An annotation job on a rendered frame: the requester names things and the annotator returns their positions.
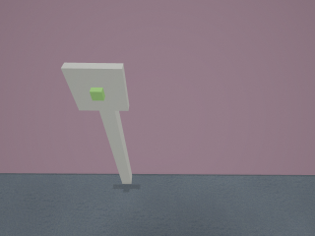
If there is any panel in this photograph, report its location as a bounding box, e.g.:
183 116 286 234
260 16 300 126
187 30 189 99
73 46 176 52
61 62 133 184

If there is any button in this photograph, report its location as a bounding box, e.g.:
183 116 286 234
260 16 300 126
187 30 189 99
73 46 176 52
90 88 105 101

